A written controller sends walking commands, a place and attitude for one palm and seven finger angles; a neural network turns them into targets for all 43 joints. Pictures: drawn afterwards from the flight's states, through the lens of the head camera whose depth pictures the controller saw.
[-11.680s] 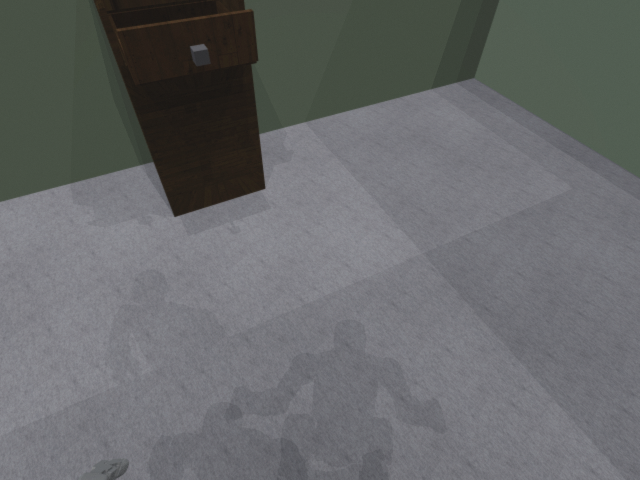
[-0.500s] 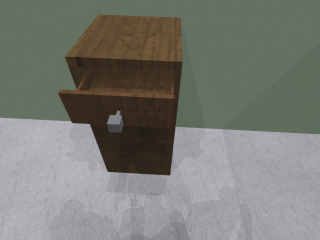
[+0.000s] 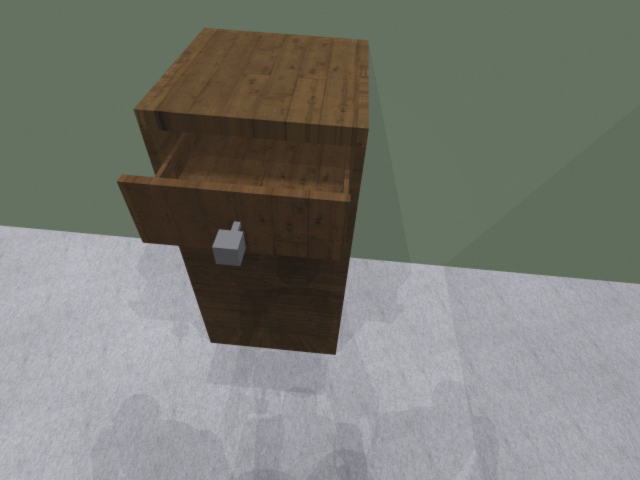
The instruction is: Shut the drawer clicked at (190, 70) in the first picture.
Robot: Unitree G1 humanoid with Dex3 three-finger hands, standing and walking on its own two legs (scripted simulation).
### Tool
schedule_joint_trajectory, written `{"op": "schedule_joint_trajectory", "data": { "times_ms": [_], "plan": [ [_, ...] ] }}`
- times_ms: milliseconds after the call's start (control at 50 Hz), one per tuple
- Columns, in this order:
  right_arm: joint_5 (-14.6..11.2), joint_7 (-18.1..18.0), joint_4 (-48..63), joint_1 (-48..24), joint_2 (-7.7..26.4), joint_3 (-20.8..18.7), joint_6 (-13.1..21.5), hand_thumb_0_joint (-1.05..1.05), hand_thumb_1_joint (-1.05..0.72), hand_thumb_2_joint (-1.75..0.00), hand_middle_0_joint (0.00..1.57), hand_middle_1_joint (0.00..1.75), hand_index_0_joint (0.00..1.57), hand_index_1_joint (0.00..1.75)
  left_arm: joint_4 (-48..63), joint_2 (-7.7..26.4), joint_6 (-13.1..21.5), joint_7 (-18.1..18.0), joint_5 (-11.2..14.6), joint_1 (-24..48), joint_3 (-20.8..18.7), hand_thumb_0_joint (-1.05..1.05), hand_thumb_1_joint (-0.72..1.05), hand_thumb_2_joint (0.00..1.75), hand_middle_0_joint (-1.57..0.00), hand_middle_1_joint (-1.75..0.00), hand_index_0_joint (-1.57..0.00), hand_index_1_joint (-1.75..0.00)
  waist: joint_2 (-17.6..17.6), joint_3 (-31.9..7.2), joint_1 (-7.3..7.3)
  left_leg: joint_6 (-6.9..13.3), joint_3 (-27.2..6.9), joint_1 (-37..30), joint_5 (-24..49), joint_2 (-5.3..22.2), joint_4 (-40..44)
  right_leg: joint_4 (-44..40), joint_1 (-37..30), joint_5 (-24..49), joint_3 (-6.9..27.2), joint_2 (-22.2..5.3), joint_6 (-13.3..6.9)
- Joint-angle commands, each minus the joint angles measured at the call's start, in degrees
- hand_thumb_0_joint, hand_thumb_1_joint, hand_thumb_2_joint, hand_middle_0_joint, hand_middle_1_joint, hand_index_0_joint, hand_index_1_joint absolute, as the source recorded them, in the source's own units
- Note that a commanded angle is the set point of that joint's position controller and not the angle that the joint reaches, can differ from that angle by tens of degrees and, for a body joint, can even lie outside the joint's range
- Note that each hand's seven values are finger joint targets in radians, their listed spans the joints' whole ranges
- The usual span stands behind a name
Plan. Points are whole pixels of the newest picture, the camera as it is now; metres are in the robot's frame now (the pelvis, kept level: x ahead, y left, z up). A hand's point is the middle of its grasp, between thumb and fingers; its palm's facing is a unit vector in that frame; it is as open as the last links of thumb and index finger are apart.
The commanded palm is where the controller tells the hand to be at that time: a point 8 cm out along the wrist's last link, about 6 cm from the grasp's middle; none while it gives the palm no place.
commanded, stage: shuffle to correct the standing spot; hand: left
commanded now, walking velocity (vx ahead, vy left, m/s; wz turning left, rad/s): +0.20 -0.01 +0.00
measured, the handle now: (232, 239) +0.49 +0.18 -0.01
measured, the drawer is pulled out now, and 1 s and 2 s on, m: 0.16 0.16 0.16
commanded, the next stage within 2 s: come to a stop and stand still in 0.04 s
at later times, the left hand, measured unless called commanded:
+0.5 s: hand out of the picture +0.08 +0.18 -0.16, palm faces +0.02 -0.97 -0.24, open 7.3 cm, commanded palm none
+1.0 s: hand out of the picture -0.01 +0.19 -0.16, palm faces +0.02 -0.98 -0.22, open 7.3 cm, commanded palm none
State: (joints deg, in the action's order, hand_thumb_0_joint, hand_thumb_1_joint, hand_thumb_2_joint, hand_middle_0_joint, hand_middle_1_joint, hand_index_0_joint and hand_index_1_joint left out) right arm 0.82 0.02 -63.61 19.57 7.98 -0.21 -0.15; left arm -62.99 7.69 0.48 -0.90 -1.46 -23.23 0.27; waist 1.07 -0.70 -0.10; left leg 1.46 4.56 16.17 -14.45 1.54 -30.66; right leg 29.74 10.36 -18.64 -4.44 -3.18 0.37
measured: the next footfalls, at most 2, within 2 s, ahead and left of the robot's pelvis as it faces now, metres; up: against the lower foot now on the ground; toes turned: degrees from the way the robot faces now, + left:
left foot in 1.54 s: -0.19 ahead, +0.11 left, +0.00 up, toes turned +5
right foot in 1.82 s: -0.20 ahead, -0.09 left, +0.00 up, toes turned +1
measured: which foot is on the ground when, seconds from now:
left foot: down 0.00-1.00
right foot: down 0.00-1.00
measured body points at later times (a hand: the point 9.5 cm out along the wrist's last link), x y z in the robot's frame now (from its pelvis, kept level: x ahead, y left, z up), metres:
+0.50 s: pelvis +0.05 -0.01 +0.01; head +0.08 -0.02 +0.46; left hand +0.08 +0.23 -0.14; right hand +0.05 -0.23 -0.16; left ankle +0.03 +0.11 -0.72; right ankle +0.01 -0.11 -0.72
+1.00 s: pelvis -0.05 +0.01 +0.00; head -0.07 +0.01 +0.45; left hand -0.01 +0.24 -0.14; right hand +0.01 -0.22 -0.15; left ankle +0.04 +0.11 -0.73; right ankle +0.00 -0.11 -0.73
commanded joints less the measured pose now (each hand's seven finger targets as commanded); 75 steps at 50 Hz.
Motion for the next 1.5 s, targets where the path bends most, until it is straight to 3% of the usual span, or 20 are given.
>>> {"op": "schedule_joint_trajectory", "data": {
  "times_ms": [0,120,180,220,320,540,600,620,640,700,760,800,840,1040,1200,1240,1280,1340,1420,1480],
  "plan": [
    [0.2,-0.4,2.7,1.0,3.9,-0.8,1.6,0.00,-0.90,-0.90,0.20,0.30,0.20,0.30,0.7,5.9,1.4,-0.3,0.4,-5.2,-1.7,0.00,0.90,0.90,-0.20,-0.30,-0.20,-0.30,4.2,9.2,-0.24,1.5,-1.7,5.4,-8.4,0.8,2.3,-11.1,4.2,-12.4,8.6,-5.4,-5.4],
    [0.1,-0.5,1.4,4.7,4.6,-1.0,2.9,0.00,-0.90,-0.90,0.20,0.30,0.20,0.30,1.0,5.1,1.6,-0.1,0.3,-4.5,-2.1,0.00,0.90,0.90,-0.20,-0.30,-0.20,-0.30,-3.0,8.2,1.28,2.8,-3.7,-1.9,0.2,3.1,4.1,-2.8,7.2,-3.5,2.7,-2.9,-4.7],
    [0.1,-2.1,-1.5,10.1,7.7,-1.3,3.3,0.00,-0.90,-0.90,0.20,0.30,0.20,0.30,1.6,1.3,1.9,-0.6,0.2,-2.8,-1.1,0.00,0.90,0.90,-0.20,-0.30,-0.20,-0.30,-13.2,3.6,1.85,8.8,-14.1,-13.1,35.1,12.8,6.8,11.1,12.8,-4.6,-3.3,2.1,-1.9],
    [0.0,-2.9,-1.6,7.9,6.7,-0.5,3.1,0.00,-0.90,-0.90,0.20,0.30,0.20,0.30,1.2,0.7,1.5,-1.2,0.8,-2.3,-0.9,0.00,0.90,0.90,-0.20,-0.30,-0.20,-0.30,-10.6,3.1,0.60,9.0,-11.3,-14.2,56.8,13.5,3.8,5.8,9.9,-7.4,-1.1,0.5,-1.5],
    [-0.9,-3.2,1.9,0.6,4.3,-0.9,1.9,0.00,-0.90,-0.90,0.20,0.30,0.20,0.30,0.7,5.9,1.4,-1.9,1.2,-4.7,-1.9,0.00,0.90,0.90,-0.20,-0.30,-0.20,-0.30,3.5,1.2,-0.69,-0.1,-1.7,-2.1,26.5,3.7,1.5,1.7,-7.4,54.1,3.5,-7.2,-2.0],
    [-0.1,-2.6,4.1,-1.4,6.0,-2.5,0.7,0.00,-0.90,-0.90,0.20,0.30,0.20,0.30,7.5,5.3,-0.5,-1.9,0.6,2.5,-3.0,0.00,0.90,0.90,-0.20,-0.30,-0.20,-0.30,-2.5,0.3,-0.52,2.4,-2.7,-7.4,34.6,6.5,2.7,1.8,0.1,25.9,2.5,-2.7,-1.0],
    [-0.2,-2.3,4.6,-2.0,4.6,-2.1,0.5,0.00,-0.90,-0.90,0.20,0.30,0.20,0.30,6.9,6.8,0.0,-1.8,0.5,1.5,-3.0,0.00,0.90,0.90,-0.20,-0.30,-0.20,-0.30,2.8,-0.8,-0.50,0.2,-1.3,-4.8,20.2,3.9,2.0,-1.4,-3.4,36.8,5.4,-6.1,-2.7],
    [-0.9,-1.9,9.0,-6.7,8.9,-3.0,1.3,0.00,-0.90,-0.90,0.20,0.30,0.20,0.30,6.0,10.4,1.0,-3.9,0.2,-0.5,-3.2,0.00,0.90,0.90,-0.20,-0.30,-0.20,-0.30,8.4,0.6,-1.46,-2.0,0.6,-1.8,18.0,4.8,-9.6,-3.4,-0.9,60.5,8.7,-8.2,-0.5],
    [-0.5,-0.8,11.8,-5.0,5.6,-2.3,0.8,0.00,-0.90,-0.90,0.20,0.30,0.20,0.30,9.5,12.2,1.8,-3.4,-0.1,1.0,-3.5,0.00,0.90,0.90,-0.20,-0.30,-0.20,-0.30,10.6,-2.2,-0.51,-0.7,-2.1,6.8,-6.5,1.4,-13.4,-1.7,-8.1,63.6,11.1,-12.7,-4.3],
    [-0.6,-0.4,11.3,-5.3,4.4,-1.8,0.2,0.00,-0.90,-0.90,0.20,0.30,0.20,0.30,11.3,11.3,1.8,-2.9,0.2,5.5,-3.0,0.00,0.90,0.90,-0.20,-0.30,-0.20,-0.30,-0.4,-6.0,0.54,-0.7,-1.3,2.0,-7.9,1.0,-8.2,-1.8,-7.7,45.4,7.4,-11.5,-9.2],
    [0.0,-0.4,9.9,-1.6,6.7,-1.7,0.5,0.00,-0.90,-0.90,0.20,0.30,0.20,0.30,11.7,8.9,0.2,-2.3,0.9,8.1,-2.0,0.00,0.90,0.90,-0.20,-0.30,-0.20,-0.30,-5.7,2.4,2.10,1.0,-6.4,-3.8,5.0,4.3,3.2,-0.6,7.6,5.6,3.6,-3.3,-3.8],
    [0.6,-0.4,11.4,-3.2,9.3,-1.8,0.2,0.00,-0.90,-0.90,0.20,0.30,0.20,0.30,12.0,7.7,-0.9,-2.0,0.5,6.6,-1.8,0.00,0.90,0.90,-0.20,-0.30,-0.20,-0.30,-7.7,9.1,0.48,4.3,-13.5,7.1,-9.5,8.6,11.7,-1.4,6.7,-8.3,1.5,0.9,-2.3],
    [0.6,-0.3,11.9,-6.1,9.8,-1.8,-0.3,0.00,-0.90,-0.90,0.20,0.30,0.20,0.30,10.9,7.6,-1.2,-1.5,0.0,5.6,-1.4,0.00,0.90,0.90,-0.20,-0.30,-0.20,-0.30,-8.1,13.1,-0.54,3.9,-14.5,14.2,-24.4,6.8,16.3,-1.6,5.2,-9.6,2.0,1.4,-2.3],
    [0.8,-0.8,9.7,-2.0,9.8,-1.5,-0.5,0.00,-0.90,-0.90,0.20,0.30,0.20,0.30,8.6,7.5,-0.8,-0.3,0.4,2.5,-1.9,0.00,0.90,0.90,-0.20,-0.30,-0.20,-0.30,-2.6,2.0,0.32,2.5,-11.2,4.3,-19.3,4.0,13.8,-4.6,6.0,-11.2,5.2,1.8,-2.1],
    [0.5,-0.8,9.2,-10.7,10.9,-2.5,-1.7,0.00,-0.90,-0.90,0.20,0.30,0.20,0.30,2.3,3.9,-2.7,-0.3,-0.3,-12.5,-2.4,0.00,0.90,0.90,-0.20,-0.30,-0.20,-0.30,-6.0,3.0,-6.14,4.4,-11.9,24.1,-27.5,7.2,19.2,12.0,-9.9,-5.4,0.9,5.1,-2.2],
    [0.3,-0.6,9.6,-10.5,8.4,-2.4,-2.3,0.00,-0.90,-0.90,0.20,0.30,0.20,0.30,2.4,5.0,-2.3,-0.8,-0.5,-14.2,-2.3,0.00,0.90,0.90,-0.20,-0.30,-0.20,-0.30,1.6,8.6,-5.96,1.4,-7.4,22.6,-25.8,0.2,7.0,-5.4,-0.6,-19.9,12.1,-0.4,-4.7],
    [0.3,-0.5,8.8,-4.9,5.6,-3.4,-4.4,0.00,-0.90,-0.90,0.20,0.30,0.20,0.30,6.8,9.6,-1.7,-1.7,-0.3,-0.4,-2.6,0.00,0.90,0.90,-0.20,-0.30,-0.20,-0.30,15.9,10.5,0.60,-0.8,-5.3,6.5,-10.1,-4.4,-30.6,-30.1,31.8,-40.9,35.2,-16.8,-10.2],
    [0.8,0.1,4.7,7.7,5.6,-3.9,-4.0,0.00,-0.90,-0.90,0.20,0.30,0.20,0.30,10.9,8.8,-0.4,-2.3,-0.3,15.4,-2.9,0.00,0.90,0.90,-0.20,-0.30,-0.20,-0.30,10.7,5.9,8.84,-0.6,-5.1,-2.9,-3.4,-2.9,-44.1,-24.3,38.3,-22.1,20.2,-9.4,-7.4],
    [-0.1,-0.2,6.0,3.4,1.9,-2.2,-1.4,0.00,-0.90,-0.90,0.20,0.30,0.20,0.30,6.6,9.1,-0.8,-1.9,-1.0,1.9,-3.2,0.00,0.90,0.90,-0.20,-0.30,-0.20,-0.30,7.4,5.3,0.63,0.1,1.2,-1.4,-14.7,-5.0,-11.3,-19.7,17.6,-16.9,16.4,-5.3,-6.4],
    [0.4,-1.0,3.8,11.7,2.0,-1.6,-0.7,0.00,-0.90,-0.90,0.20,0.30,0.20,0.30,5.4,8.1,-2.2,-2.2,-0.4,-0.7,-3.6,0.00,0.90,0.90,-0.20,-0.30,-0.20,-0.30,5.5,4.3,1.85,2.0,0.9,-10.1,-6.4,-3.8,14.5,-7.1,14.2,-16.1,13.7,0.3,-2.2]
  ]
}}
